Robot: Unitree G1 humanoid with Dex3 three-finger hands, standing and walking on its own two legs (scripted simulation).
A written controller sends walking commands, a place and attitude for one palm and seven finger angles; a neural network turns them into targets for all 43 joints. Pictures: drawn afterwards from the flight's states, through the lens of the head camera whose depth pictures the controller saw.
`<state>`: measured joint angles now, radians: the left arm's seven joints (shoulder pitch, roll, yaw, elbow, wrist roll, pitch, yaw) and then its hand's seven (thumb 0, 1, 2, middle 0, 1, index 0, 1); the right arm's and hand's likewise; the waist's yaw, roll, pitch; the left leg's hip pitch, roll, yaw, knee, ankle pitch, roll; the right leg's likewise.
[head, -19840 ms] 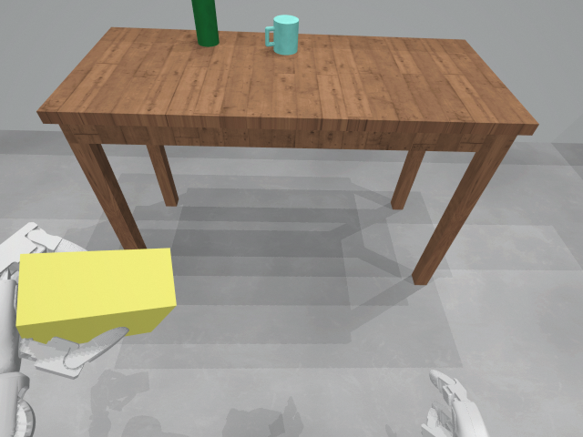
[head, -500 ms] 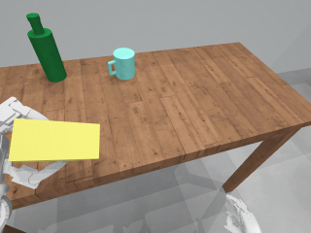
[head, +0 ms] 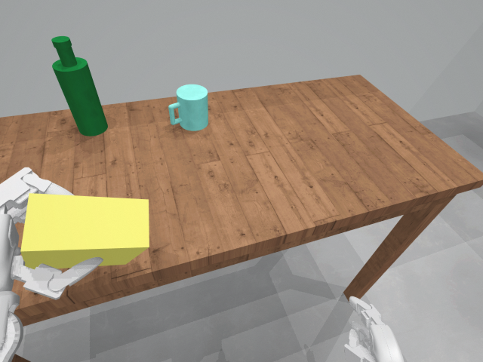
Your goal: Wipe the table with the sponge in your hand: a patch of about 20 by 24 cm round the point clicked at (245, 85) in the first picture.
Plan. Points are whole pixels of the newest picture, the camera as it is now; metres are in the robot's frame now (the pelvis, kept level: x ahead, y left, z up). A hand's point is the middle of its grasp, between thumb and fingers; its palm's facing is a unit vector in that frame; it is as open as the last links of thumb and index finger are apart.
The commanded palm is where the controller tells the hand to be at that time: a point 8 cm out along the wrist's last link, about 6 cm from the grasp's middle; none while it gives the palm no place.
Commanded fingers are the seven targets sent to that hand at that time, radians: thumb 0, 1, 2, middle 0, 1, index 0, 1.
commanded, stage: look again from close up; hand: left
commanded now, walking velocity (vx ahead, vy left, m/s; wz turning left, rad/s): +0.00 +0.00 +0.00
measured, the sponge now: (104, 235) +0.24 +0.21 +0.14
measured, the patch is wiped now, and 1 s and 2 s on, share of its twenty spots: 0.00 0.00 0.00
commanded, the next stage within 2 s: come to a stop and stand still in 0.34 s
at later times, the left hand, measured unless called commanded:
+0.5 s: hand (72, 222) +0.24 +0.24 +0.16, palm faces +0.37 -0.85 -0.38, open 10.1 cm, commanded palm +0.18 +0.27 +0.18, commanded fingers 0.00 0.10 1.30 -1.20 -1.60 -1.20 -1.60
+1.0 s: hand (76, 191) +0.28 +0.25 +0.17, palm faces +0.41 -0.83 -0.37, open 10.2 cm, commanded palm +0.21 +0.28 +0.18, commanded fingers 0.00 0.10 1.30 -1.20 -1.60 -1.20 -1.60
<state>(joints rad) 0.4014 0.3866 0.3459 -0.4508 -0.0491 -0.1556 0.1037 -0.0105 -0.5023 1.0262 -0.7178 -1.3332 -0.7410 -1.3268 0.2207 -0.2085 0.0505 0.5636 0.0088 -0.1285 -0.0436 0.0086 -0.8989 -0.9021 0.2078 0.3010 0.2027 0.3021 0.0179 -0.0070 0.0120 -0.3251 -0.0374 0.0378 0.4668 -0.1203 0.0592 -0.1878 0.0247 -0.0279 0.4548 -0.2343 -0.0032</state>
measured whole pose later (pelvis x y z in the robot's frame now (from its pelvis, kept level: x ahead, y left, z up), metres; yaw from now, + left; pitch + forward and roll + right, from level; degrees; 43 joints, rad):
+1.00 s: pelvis +0.05 +0.00 +0.00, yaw -1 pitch +0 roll -2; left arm 0.37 0.38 0.40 -0.47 -0.02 -0.23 0.11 -0.01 -0.50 1.03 -0.72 -1.33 -0.74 -1.33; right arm 0.21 -0.18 0.04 0.58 0.01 -0.15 -0.01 0.01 -0.90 -0.90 0.21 0.30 0.20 0.30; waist 0.02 -0.03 0.04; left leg -0.31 -0.04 0.06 0.50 -0.20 0.08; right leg -0.15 0.02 -0.01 0.44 -0.30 0.00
